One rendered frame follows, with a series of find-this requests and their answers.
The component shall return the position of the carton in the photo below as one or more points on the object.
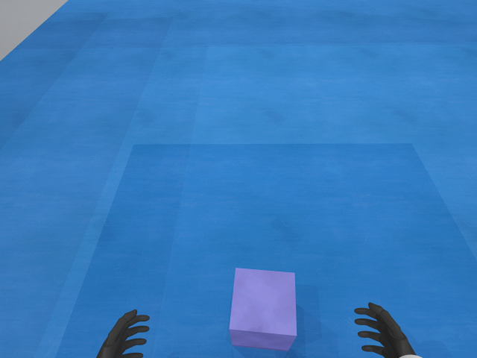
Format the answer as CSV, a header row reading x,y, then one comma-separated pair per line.
x,y
263,313

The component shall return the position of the left robot hand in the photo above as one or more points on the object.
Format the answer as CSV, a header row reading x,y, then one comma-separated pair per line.
x,y
115,345

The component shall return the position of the right robot hand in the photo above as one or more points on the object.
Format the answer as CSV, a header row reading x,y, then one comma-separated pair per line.
x,y
391,337

